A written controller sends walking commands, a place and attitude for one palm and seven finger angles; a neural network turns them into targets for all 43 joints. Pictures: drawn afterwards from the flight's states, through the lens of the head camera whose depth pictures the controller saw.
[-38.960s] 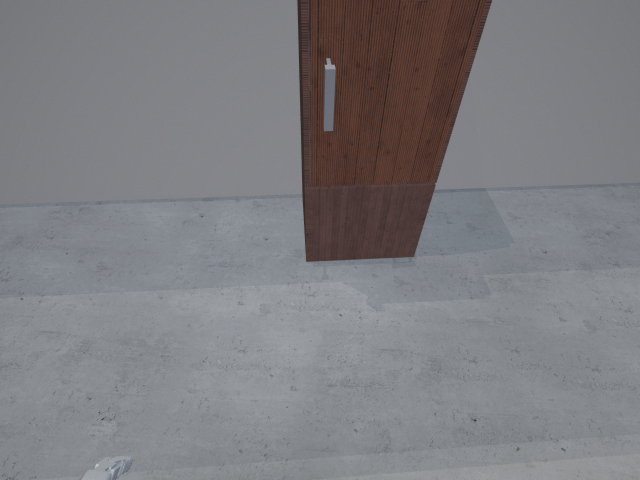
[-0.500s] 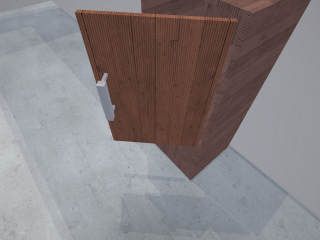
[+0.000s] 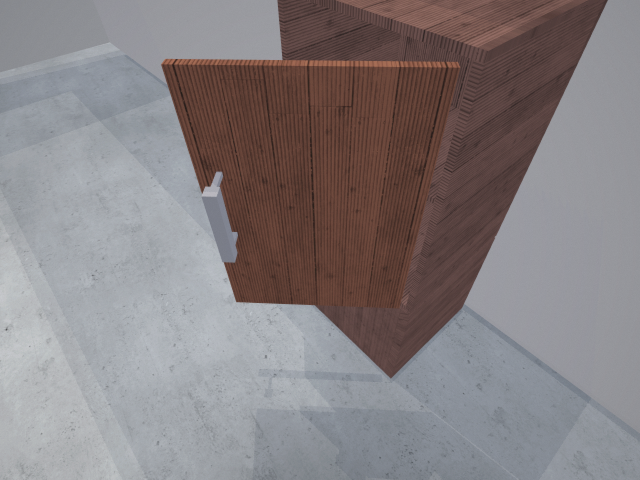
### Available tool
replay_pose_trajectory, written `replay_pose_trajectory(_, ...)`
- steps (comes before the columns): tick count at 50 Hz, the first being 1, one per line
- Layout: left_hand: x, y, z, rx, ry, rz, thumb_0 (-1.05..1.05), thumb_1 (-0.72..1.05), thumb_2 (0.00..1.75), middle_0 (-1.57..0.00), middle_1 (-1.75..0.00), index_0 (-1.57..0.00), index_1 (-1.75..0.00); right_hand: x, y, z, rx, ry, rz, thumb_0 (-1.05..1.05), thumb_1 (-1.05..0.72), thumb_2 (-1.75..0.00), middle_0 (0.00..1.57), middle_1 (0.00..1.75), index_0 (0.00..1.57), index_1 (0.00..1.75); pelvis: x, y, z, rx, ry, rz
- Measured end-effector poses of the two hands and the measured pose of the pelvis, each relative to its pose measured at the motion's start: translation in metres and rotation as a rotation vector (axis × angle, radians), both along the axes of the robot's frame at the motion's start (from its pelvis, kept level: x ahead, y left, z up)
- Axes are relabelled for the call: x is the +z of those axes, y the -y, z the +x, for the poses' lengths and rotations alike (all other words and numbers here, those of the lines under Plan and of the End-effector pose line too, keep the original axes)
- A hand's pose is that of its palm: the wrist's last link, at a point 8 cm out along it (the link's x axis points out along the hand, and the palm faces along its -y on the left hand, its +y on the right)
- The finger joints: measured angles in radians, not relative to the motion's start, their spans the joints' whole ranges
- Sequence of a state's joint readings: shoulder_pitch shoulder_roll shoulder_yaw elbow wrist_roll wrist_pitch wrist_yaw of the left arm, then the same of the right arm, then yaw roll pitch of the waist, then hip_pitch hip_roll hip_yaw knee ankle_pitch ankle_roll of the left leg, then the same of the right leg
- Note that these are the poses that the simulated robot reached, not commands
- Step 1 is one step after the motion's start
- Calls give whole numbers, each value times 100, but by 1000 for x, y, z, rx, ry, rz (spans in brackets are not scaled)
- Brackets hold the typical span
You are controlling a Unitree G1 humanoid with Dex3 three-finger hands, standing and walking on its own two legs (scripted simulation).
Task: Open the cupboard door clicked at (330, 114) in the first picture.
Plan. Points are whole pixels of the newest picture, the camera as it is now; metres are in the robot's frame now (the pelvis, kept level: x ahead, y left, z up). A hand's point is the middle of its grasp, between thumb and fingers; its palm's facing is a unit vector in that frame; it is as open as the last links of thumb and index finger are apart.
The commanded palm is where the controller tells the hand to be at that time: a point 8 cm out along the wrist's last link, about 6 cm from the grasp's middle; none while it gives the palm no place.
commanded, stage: come to a stop and stand still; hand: left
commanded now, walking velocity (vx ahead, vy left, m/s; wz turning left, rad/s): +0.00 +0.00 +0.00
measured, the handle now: (224, 218) +0.54 +0.21 -0.02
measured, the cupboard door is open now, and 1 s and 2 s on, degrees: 45 45 45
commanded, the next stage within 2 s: look again from close up in 0.22 s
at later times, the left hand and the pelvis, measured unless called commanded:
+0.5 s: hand out of the picture +0.05 +0.19 -0.17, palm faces -0.01 -0.98 -0.21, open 7.4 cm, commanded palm none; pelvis +0.02 +0.01 +0.00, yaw -1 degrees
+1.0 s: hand (174, 466) +0.16 +0.20 -0.09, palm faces +0.24 -0.95 -0.22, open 7.5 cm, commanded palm +0.13 +0.25 -0.06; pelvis +0.02 +0.00 +0.00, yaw +0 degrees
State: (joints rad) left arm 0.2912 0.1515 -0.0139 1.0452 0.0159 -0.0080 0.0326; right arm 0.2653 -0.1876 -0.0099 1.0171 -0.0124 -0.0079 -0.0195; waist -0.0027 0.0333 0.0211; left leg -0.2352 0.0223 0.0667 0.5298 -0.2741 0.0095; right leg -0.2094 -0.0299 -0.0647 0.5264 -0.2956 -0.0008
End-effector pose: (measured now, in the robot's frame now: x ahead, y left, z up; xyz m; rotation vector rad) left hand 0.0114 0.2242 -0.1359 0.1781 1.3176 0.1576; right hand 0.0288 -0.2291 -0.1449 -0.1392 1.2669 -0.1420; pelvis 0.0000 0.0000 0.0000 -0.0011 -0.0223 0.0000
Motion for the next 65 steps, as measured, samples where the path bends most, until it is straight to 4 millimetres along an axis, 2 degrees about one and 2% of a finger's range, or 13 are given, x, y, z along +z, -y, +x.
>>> replay_pose_trajectory(8, 6, -19, 19, -25, 12, 28, 1, 91, 90, -20, -30, -20, -30, -1, -14, -25, 3, -90, 22, 1, -92, -90, 20, 30, 20, 30, 3, -7, 2, -5, -17, 9)
replay_pose_trajectory(14, 5, -24, 25, -25, -5, 29, 1, 91, 90, -20, -30, -20, -30, 0, -18, -28, 0, -126, 25, 1, -91, -90, 20, 30, 20, 30, 4, -8, 8, -8, -21, 11)
replay_pose_trajectory(19, 2, -21, 29, -22, -16, 16, 1, 91, 90, -20, -30, -20, -30, 1, -16, -17, -2, -120, 12, 1, -91, -90, 20, 30, 20, 30, 4, -8, 14, -10, -20, 11)
replay_pose_trajectory(34, -4, -12, 37, -10, -28, -14, 1, 91, 90, -20, -30, -20, -30, 9, -3, 34, 21, -39, -33, 0, -91, -90, 20, 30, 20, 30, 5, -6, 28, -10, -18, 9)
replay_pose_trajectory(45, 1, -18, 40, -5, -20, 20, 1, 91, 90, -20, -30, -20, -30, 8, 1, 43, 26, -29, -31, 0, -90, -90, 20, 30, 20, 30, 5, -3, 30, -9, -18, 6)
replay_pose_trajectory(46, 7, -19, 48, 52, 37, 15, 1, 91, 90, -20, -30, -20, -30, 10, 2, 45, 19, 2, -32, 0, -90, -90, 20, 30, 20, 30, 5, -3, 29, -6, -21, 4)
replay_pose_trajectory(47, 20, -21, 65, 80, 163, 22, 1, 91, 90, -20, -30, -20, -30, 14, 3, 49, 23, 62, -44, 1, -90, -90, 20, 30, 20, 30, 4, -3, 28, -9, -20, 8)
replay_pose_trajectory(52, 110, -22, 154, 88, 787, 68, 2, 87, 88, -20, -32, -20, -32, 25, 11, 82, 25, 351, -55, 1, -90, -90, 20, 30, 20, 30, -2, 0, 18, 25, -39, 20)
replay_pose_trajectory(55, 142, -15, 186, 23, 1065, 27, 1, 82, 86, -20, -35, -20, -35, 31, 20, 103, 38, 481, -63, 1, -90, -90, 20, 30, 20, 30, -12, 6, 5, 24, -90, 17)
replay_pose_trajectory(57, 144, -9, 191, -32, 1195, -28, 1, 79, 85, -20, -37, -20, -37, 36, 28, 115, 54, 553, -75, 1, -90, -90, 20, 30, 20, 30, -22, 12, -4, 12, -134, 22)
replay_pose_trajectory(59, 132, -4, 182, -98, 1262, -84, 1, 75, 83, -21, -40, -21, -40, 38, 36, 125, 78, 614, -90, 1, -90, -90, 20, 30, 20, 30, -35, 18, -14, 6, -167, 25)
replay_pose_trajectory(62, 99, -3, 154, -166, 1247, -139, 1, 68, 81, -21, -44, -21, -44, 37, 49, 137, 126, 685, -119, 1, -90, -90, 20, 30, 20, 30, -56, 25, -26, 9, -208, 24)
replay_pose_trajectory(65, 72, -16, 125, -134, 1200, -134, 1, 61, 78, -22, -48, -22, -49, 28, 57, 145, 161, 720, -153, 1, -90, -90, 20, 30, 20, 30, -75, 30, -36, 18, -232, 15)
